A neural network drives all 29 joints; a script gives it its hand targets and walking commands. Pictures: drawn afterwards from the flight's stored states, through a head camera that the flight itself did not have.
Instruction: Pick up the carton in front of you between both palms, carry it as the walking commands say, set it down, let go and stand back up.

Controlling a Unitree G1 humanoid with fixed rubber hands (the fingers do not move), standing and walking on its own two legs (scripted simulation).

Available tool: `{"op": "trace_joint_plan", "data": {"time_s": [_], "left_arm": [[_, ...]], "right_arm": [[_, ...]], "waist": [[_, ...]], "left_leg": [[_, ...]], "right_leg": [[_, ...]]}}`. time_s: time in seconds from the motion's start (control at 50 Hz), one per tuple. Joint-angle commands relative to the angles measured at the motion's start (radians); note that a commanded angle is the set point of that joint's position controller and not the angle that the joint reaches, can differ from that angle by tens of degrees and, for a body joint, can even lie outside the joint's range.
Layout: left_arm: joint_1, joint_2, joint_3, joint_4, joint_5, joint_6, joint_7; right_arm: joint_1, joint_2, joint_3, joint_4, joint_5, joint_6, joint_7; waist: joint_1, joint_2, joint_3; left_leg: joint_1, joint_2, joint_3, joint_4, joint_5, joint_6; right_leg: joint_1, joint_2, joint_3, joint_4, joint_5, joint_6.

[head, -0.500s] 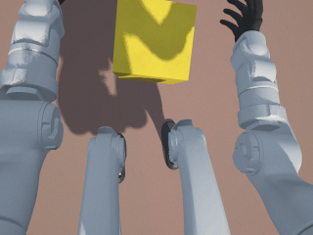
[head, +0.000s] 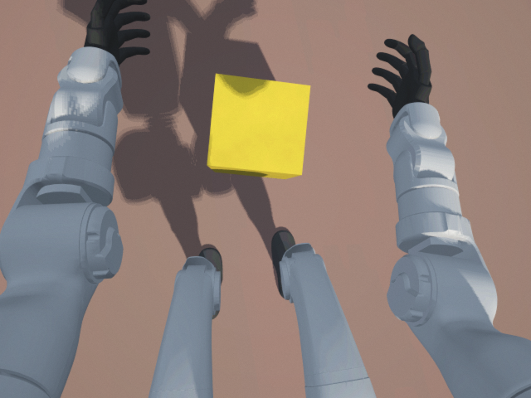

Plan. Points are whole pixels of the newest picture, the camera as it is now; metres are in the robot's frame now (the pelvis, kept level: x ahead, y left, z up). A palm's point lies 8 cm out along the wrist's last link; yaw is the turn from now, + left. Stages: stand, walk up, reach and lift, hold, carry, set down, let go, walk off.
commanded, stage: let go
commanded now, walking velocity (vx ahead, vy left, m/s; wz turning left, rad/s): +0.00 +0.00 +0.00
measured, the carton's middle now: (256, 135) +0.50 -0.05 -0.50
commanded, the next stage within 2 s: stand in 1.32 s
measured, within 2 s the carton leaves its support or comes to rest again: neither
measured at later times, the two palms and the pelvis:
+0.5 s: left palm (37, 175) +0.38 +0.19 +0.01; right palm (498, 197) +0.33 -0.25 +0.02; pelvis +0.07 -0.02 +0.11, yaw +0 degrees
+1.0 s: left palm out of the picture +0.25 +0.24 +0.08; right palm out of the picture +0.25 -0.23 +0.08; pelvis +0.09 +0.01 +0.15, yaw -1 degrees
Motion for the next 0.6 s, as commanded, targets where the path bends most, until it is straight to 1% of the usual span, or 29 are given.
{"op": "trace_joint_plan", "data": {"time_s": [0.0,0.08,0.12,0.18,0.24,0.28,0.34,0.48,0.58], "left_arm": [[-0.127,0.063,0.036,-0.116,0.037,-0.024,0.014],[0.066,-0.013,0.049,-0.23,0.073,-0.025,0.062],[0.174,-0.044,0.039,-0.304,0.071,-0.029,0.086],[0.293,-0.066,0.016,-0.412,0.056,-0.043,0.104],[0.402,-0.076,-0.005,-0.479,0.037,-0.063,0.1],[0.486,-0.079,-0.015,-0.489,0.027,-0.078,0.088],[0.62,-0.087,-0.029,-0.474,0.018,-0.102,0.071],[0.921,-0.077,-0.059,-0.462,-0.001,-0.155,0.048],[1.093,-0.067,-0.086,-0.503,-0.02,-0.185,0.038]], "right_arm": [[-0.079,-0.091,-0.001,-0.109,-0.038,-0.029,0.025],[0.088,-0.116,0.025,-0.163,-0.083,-0.04,0.072],[0.178,-0.137,0.05,-0.202,-0.097,-0.045,0.098],[0.283,-0.153,0.091,-0.253,-0.093,-0.053,0.128],[0.39,-0.144,0.141,-0.269,-0.066,-0.065,0.148],[0.472,-0.136,0.168,-0.265,-0.048,-0.077,0.157],[0.592,-0.126,0.198,-0.26,-0.026,-0.099,0.161],[0.868,-0.123,0.255,-0.298,0.007,-0.147,0.142],[1.035,-0.127,0.291,-0.358,0.024,-0.168,0.13]], "waist": [[-0.009,0.072,-0.977],[0.0,0.059,-1.027],[0.001,0.042,-1.011],[0.003,0.02,-0.912],[0.011,0.008,-0.778],[0.017,0.001,-0.702],[0.026,-0.01,-0.627],[0.044,-0.051,-0.486],[0.049,-0.06,-0.365]], "left_leg": [[0.573,-0.019,0.041,-0.169,0.351,-0.03],[0.722,-0.02,0.032,-0.244,0.442,-0.038],[0.771,-0.02,0.029,-0.285,0.454,-0.04],[0.785,-0.017,0.032,-0.351,0.408,-0.041],[0.781,-0.011,0.038,-0.41,0.33,-0.039],[0.787,-0.008,0.042,-0.445,0.294,-0.035],[0.812,-0.005,0.043,-0.488,0.279,-0.029],[0.916,-0.001,0.039,-0.585,0.324,-0.018],[1.078,0.008,0.029,-0.673,0.363,-0.01]], "right_leg": [[0.651,0.034,-0.088,-0.096,0.367,0.036],[0.769,0.037,-0.083,-0.16,0.423,0.016],[0.844,0.035,-0.076,-0.196,0.438,0.005],[0.953,0.024,-0.057,-0.255,0.431,-0.004],[1.043,0.011,-0.036,-0.315,0.404,-0.005],[1.098,0.003,-0.022,-0.35,0.402,-0.003],[1.188,-0.004,-0.003,-0.389,0.434,0.001],[1.413,-0.013,0.033,-0.473,0.577,0.009],[1.517,-0.01,0.035,-0.558,0.609,0.009]]}}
